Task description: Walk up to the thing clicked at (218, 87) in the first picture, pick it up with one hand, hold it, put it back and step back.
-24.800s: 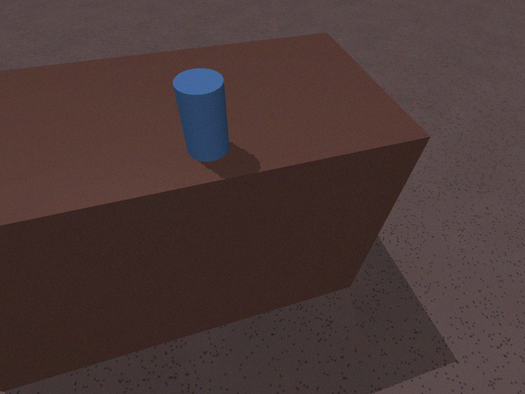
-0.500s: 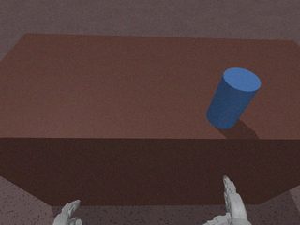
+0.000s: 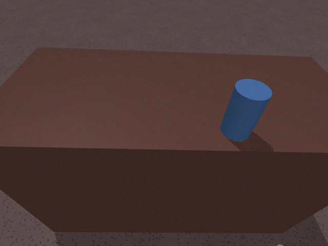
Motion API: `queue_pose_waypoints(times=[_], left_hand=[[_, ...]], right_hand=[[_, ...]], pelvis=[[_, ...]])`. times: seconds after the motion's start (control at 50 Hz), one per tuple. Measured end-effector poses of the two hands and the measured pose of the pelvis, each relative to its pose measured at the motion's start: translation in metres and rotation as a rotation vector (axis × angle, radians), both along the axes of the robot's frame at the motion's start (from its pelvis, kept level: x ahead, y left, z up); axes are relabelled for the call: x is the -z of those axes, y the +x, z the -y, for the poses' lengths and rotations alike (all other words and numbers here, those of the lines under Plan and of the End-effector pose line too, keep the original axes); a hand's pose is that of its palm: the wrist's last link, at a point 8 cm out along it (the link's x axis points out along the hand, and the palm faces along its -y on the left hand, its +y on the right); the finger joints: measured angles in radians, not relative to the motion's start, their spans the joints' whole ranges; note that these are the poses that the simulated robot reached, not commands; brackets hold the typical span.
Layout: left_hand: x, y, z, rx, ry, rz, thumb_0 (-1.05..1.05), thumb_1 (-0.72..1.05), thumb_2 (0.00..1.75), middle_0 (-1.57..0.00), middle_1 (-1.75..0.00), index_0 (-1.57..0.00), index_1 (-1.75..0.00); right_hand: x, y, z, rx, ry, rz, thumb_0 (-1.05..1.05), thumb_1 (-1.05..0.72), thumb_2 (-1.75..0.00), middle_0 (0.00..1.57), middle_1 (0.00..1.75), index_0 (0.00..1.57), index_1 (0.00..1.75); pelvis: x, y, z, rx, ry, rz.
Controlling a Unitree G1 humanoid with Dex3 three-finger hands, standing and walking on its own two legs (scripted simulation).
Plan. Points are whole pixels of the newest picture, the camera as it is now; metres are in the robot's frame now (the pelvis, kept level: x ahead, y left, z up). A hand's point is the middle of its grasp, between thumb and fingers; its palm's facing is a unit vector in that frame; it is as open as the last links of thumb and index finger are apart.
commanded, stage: home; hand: right
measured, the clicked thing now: (243, 111) +0.43 -0.22 +0.11
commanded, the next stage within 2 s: stand in 1.38 s
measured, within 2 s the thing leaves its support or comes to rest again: neither
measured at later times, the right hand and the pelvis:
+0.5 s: hand out of the picture +0.04 -0.26 -0.15, palm faces -0.08 +0.93 -0.36, open 17.4 cm; pelvis -0.02 +0.00 +0.01, yaw +0 degrees
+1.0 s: hand out of the picture +0.09 -0.25 -0.14, palm faces -0.07 +0.93 -0.37, open 17.4 cm; pelvis +0.00 +0.00 +0.01, yaw +1 degrees
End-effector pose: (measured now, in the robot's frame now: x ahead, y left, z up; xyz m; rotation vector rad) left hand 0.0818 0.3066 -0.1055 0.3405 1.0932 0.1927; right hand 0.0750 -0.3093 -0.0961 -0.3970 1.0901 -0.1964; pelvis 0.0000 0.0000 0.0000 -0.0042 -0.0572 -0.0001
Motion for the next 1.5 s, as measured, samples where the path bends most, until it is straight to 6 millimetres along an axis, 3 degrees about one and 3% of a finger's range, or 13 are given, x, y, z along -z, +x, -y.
queue_pose_waypoints(times=[0.18, 0.36, 0.62, 0.98, 1.14, 1.5], left_hand=[[0.009, -0.051, 0.005, -0.021, -0.022, -0.138, 0.01, 0.9, 0.9, -0.2, -0.3, -0.2, -0.3], [0.013, -0.069, 0.006, -0.048, -0.037, -0.174, 0.01, 0.9, 0.9, -0.2, -0.3, -0.21, -0.3], [0.008, -0.063, 0.0, -0.071, -0.018, -0.191, 0.01, 0.9, 0.9, -0.2, -0.3, -0.2, -0.3], [0.006, -0.018, 0.005, -0.061, -0.033, -0.12, 0.0, 0.9, 0.9, -0.2, -0.3, -0.2, -0.3], [0.005, -0.018, 0.002, -0.061, -0.03, -0.123, 0.0, 0.9, 0.9, -0.2, -0.3, -0.21, -0.3], [0.005, -0.038, -0.002, -0.08, -0.021, -0.173, 0.01, 0.9, 0.9, -0.2, -0.3, -0.2, -0.3]], right_hand=[[0.007, -0.038, 0.002, 0.015, 0.02, -0.118, -0.01, 0.55, -0.04, 0.05, 0.05, 0.06, 0.05], [0.011, -0.049, -0.007, 0.014, 0.037, -0.153, 0.0, 0.55, -0.04, 0.05, 0.05, 0.06, 0.05], [0.014, -0.029, -0.009, 0.012, 0.045, -0.149, 0.0, 0.54, -0.06, 0.06, 0.05, 0.06, 0.05], [0.007, 0.009, -0.014, 0.001, 0.039, -0.098, 0.0, 0.54, -0.05, 0.05, 0.05, 0.06, 0.05], [0.007, 0.007, -0.015, 0.012, 0.041, -0.1, 0.0, 0.53, -0.05, 0.06, 0.05, 0.06, 0.05], [0.012, -0.011, -0.016, 0.035, 0.051, -0.151, 0.0, 0.51, -0.07, 0.06, 0.06, 0.07, 0.06]], pelvis=[[-0.005, -0.015, 0.003, -0.004, -0.004, 0.011], [-0.006, -0.021, 0.002, -0.005, -0.006, 0.011], [-0.007, -0.012, 0.001, -0.009, -0.003, -0.009], [-0.01, 0.002, -0.002, -0.012, -0.003, -0.003], [-0.01, 0.003, -0.004, -0.01, -0.002, 0.0], [-0.011, -0.001, -0.004, -0.016, 0.0, -0.006]])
